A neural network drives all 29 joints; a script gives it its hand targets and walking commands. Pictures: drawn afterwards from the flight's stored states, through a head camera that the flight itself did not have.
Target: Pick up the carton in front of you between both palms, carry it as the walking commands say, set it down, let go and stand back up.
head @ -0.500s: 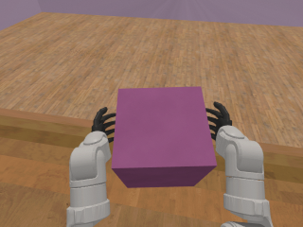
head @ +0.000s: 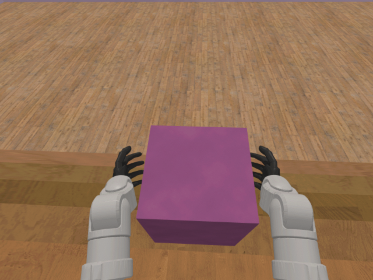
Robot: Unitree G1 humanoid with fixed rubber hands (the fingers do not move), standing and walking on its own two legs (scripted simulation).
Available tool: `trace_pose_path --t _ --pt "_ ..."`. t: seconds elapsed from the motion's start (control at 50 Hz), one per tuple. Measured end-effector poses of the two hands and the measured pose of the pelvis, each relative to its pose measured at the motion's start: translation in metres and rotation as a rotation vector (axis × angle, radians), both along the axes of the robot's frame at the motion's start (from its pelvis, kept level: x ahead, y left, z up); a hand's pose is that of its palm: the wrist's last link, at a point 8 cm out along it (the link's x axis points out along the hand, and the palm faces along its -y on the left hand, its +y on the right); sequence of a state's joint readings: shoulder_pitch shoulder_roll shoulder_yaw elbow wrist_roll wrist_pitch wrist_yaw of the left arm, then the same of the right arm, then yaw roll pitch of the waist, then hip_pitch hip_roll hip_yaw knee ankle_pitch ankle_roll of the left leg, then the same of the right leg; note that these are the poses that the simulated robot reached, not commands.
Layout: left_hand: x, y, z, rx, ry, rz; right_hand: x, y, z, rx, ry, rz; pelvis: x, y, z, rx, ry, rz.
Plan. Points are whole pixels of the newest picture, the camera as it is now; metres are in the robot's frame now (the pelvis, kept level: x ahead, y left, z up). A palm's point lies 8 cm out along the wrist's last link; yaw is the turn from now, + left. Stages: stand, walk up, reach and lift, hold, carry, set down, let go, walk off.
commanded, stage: carry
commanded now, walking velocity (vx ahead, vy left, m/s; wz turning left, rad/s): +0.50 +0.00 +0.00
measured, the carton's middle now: (196, 190) +0.34 -0.03 +0.00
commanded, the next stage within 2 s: none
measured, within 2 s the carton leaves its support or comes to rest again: neither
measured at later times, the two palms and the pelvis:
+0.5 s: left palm (141, 137) +0.65 +0.14 -0.13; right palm (219, 126) +0.69 -0.17 -0.13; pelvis +0.37 -0.05 -0.19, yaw +1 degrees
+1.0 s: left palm (155, 110) +1.07 +0.11 -0.33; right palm (209, 107) +1.05 -0.20 -0.33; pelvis +0.76 -0.03 -0.38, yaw +0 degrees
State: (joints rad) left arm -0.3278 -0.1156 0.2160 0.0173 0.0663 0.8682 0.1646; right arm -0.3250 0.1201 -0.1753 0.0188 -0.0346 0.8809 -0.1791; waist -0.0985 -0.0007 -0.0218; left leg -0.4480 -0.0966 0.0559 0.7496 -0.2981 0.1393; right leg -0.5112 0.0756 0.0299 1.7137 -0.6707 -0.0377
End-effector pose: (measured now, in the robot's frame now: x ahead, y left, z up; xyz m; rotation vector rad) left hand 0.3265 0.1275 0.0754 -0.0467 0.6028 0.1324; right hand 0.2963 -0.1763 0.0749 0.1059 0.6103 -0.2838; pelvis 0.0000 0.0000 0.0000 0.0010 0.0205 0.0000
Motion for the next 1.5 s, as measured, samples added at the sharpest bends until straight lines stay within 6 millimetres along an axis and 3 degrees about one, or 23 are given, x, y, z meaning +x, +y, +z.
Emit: trace_pose_path --t 0.08,0.18,0.28,0.34,0.4,0.52,0.66,0.74,0.84,0.92,1.0,1.08,1.14,1.18,1.24,1.36,1.44,1.5 --pt "0.043 -0.002 -0.045 -0.022 0.097 0.002 0.043 -0.001 -0.044 0.037 0.093 -0.025 0.052 0.005 -0.013 0.006 0.023 -0.011" --pt "0.104 0.004 -0.081 -0.035 0.091 0.028 0.119 0.006 -0.075 0.041 0.087 0.008 0.121 -0.003 -0.038 -0.001 0.036 0.004" --pt "0.181 0.004 -0.114 -0.039 -0.006 0.073 0.211 0.004 -0.1 0.016 -0.012 0.055 0.206 -0.019 -0.086 0.022 0.021 0.023" --pt "0.23 0.004 -0.134 -0.04 -0.07 0.111 0.274 0.005 -0.126 -0.002 -0.075 0.122 0.265 -0.029 -0.128 0.034 -0.013 0.014" --pt "0.27 0.009 -0.158 -0.033 -0.085 0.154 0.33 0.008 -0.157 -0.059 -0.072 0.165 0.308 -0.038 -0.163 0.026 -0.003 0.015" --pt "0.341 0.008 -0.209 -0.046 0.03 0.19 0.404 0.007 -0.217 -0.007 0.04 0.16 0.387 -0.046 -0.191 0.003 0.01 0.012" --pt "0.461 -0.002 -0.24 -0.029 -0.012 0.14 0.506 -0.002 -0.26 0.035 -0.001 0.112 0.489 -0.036 -0.232 0.012 0.021 -0.016" --pt "0.541 0.0 -0.267 -0.023 -0.09 0.101 0.578 -0.002 -0.284 0.017 -0.077 0.093 0.565 -0.027 -0.28 -0.009 -0.005 -0.01" --pt "0.642 -0.013 -0.322 0.038 -0.086 0.013 0.649 -0.014 -0.324 0.008 -0.108 0.025 0.646 -0.019 -0.341 0.005 -0.002 -0.001" --pt "0.693 -0.019 -0.371 0.008 0.019 0.015 0.695 -0.02 -0.369 0.024 -0.006 -0.007 0.701 -0.018 -0.363 0.027 0.009 -0.009" --pt "0.744 -0.021 -0.409 -0.027 0.061 0.029 0.755 -0.021 -0.403 0.044 0.031 0.009 0.757 -0.026 -0.385 0.015 0.016 0.006" --pt "0.808 -0.024 -0.44 -0.036 0.014 0.06 0.829 -0.025 -0.426 0.026 -0.017 0.034 0.823 -0.041 -0.419 0.021 0.017 0.018" --pt "0.859 -0.028 -0.461 -0.042 -0.047 0.093 0.893 -0.028 -0.45 0.013 -0.078 0.089 0.882 -0.055 -0.457 0.031 -0.008 0.019" --pt "0.888 -0.025 -0.476 -0.041 -0.082 0.125 0.938 -0.025 -0.471 -0.024 -0.103 0.137 0.918 -0.061 -0.485 0.013 -0.006 0.006" --pt "0.925 -0.018 -0.503 -0.013 -0.084 0.19 0.989 -0.018 -0.509 -0.073 -0.049 0.181 0.959 -0.071 -0.514 0.0 0.013 0.009" --pt "0.996 -0.019 -0.564 -0.048 0.048 0.222 1.056 -0.019 -0.577 -0.016 0.073 0.172 1.037 -0.076 -0.541 -0.017 0.025 0.014" --pt "1.06 -0.027 -0.594 -0.046 0.057 0.175 1.111 -0.026 -0.605 0.008 0.045 0.136 1.095 -0.07 -0.566 -0.01 0.027 -0.004" --pt "1.117 -0.028 -0.612 -0.035 0.001 0.148 1.159 -0.026 -0.628 0.007 -0.006 0.118 1.146 -0.062 -0.597 -0.022 0.018 -0.01"
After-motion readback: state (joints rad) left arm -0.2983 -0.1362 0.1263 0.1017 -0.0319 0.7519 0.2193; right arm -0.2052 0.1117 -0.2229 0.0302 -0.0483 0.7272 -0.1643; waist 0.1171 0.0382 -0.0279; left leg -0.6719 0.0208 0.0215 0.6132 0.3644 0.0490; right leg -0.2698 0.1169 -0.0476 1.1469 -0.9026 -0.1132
